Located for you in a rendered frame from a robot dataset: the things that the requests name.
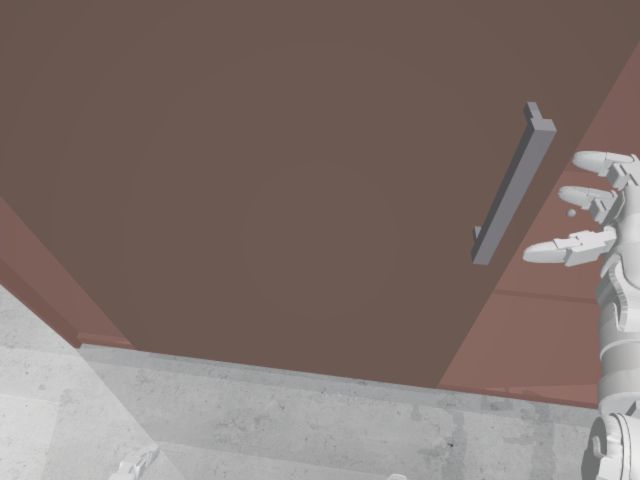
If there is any right robot hand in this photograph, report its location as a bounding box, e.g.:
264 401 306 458
522 151 640 267

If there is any wardrobe door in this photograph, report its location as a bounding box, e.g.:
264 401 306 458
0 0 640 389
0 196 126 338

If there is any robot right forearm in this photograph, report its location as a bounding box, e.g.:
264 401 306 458
595 244 640 419

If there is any left robot hand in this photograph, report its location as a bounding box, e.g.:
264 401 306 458
107 444 160 480

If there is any handle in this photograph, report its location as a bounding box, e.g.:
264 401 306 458
471 102 557 265

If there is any right robot upper arm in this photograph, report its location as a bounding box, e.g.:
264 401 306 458
581 413 640 480

